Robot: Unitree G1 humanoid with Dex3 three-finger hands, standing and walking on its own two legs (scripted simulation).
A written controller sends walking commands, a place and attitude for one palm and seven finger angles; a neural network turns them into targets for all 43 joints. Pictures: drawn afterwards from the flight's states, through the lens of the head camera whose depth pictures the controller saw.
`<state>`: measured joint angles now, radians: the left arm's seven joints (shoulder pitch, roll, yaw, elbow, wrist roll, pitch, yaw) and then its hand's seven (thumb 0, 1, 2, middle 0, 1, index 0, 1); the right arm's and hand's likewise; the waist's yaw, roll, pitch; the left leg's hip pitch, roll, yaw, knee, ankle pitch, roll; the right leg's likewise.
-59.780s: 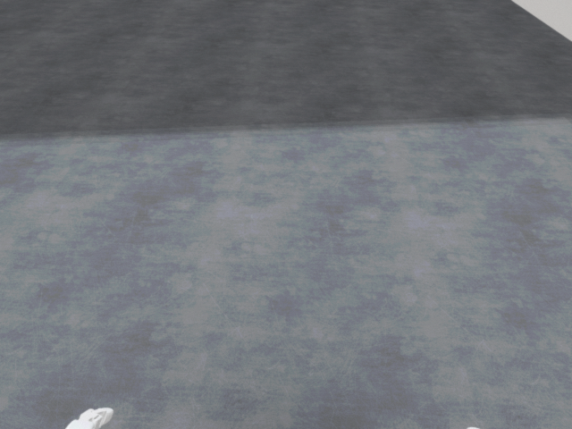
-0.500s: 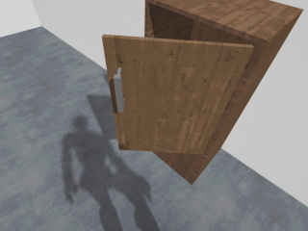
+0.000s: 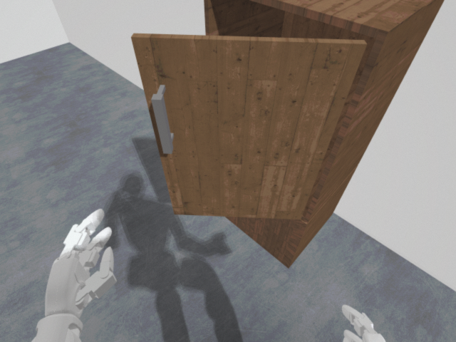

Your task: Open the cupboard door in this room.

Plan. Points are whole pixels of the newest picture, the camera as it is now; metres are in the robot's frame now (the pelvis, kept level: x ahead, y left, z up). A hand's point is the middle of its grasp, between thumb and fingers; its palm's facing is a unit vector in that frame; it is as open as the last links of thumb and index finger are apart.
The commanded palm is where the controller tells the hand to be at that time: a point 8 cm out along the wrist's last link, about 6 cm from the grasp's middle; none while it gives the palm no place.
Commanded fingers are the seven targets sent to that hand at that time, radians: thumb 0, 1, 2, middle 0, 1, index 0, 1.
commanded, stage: raise the hand with hooked fingers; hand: left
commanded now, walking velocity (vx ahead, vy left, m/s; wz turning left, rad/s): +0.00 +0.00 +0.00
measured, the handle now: (165, 120) +0.55 +0.16 +0.10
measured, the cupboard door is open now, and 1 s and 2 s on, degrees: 41 41 41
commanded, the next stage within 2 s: move the hooked fingers beside the handle in 1.86 s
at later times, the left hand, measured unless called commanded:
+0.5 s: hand (96, 272) +0.23 +0.23 +0.02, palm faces -0.01 -1.00 -0.05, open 10.5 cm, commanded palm +0.20 +0.28 +0.03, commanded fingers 0.00 0.01 0.52 -0.26 -0.87 -0.26 -0.87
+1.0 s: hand (62, 236) +0.27 +0.28 +0.08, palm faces +0.02 -1.00 -0.06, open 13.3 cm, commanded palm +0.24 +0.33 +0.09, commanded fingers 0.00 -0.50 0.30 -0.30 -1.20 -0.30 -1.20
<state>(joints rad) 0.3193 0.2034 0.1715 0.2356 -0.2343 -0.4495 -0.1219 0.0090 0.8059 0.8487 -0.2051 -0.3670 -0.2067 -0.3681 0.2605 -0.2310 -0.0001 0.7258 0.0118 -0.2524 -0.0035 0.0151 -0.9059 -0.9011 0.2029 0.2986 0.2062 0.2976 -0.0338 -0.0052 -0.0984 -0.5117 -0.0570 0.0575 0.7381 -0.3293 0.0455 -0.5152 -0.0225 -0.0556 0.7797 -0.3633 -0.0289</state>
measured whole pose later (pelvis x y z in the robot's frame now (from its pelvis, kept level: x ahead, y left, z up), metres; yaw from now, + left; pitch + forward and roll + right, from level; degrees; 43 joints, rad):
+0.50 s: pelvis +0.02 -0.03 -0.03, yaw +1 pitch +12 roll -1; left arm 0.29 0.35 0.38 0.19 -0.42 -0.36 -0.53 0.01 0.24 0.61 -0.25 -0.73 -0.25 -0.73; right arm 0.22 -0.23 0.03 0.60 0.04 -0.26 -0.06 0.02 -0.91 -0.90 0.20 0.30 0.21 0.30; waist 0.00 0.02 -0.09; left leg -0.72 0.01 -0.01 0.97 -0.46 0.01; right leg -0.68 0.04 -0.12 0.92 -0.46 -0.07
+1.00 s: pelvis +0.02 +0.02 +0.00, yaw +1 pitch +7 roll -3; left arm 0.15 0.38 0.35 0.16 -0.36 -0.23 -0.43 0.00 -0.34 0.36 -0.29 -1.10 -0.29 -1.10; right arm 0.25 -0.25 0.05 0.57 0.05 -0.26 -0.08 0.02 -0.90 -0.90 0.20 0.30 0.21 0.30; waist 0.01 0.02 -0.08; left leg -0.55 -0.03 0.02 0.82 -0.40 0.08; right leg -0.49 0.00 -0.09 0.75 -0.38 -0.01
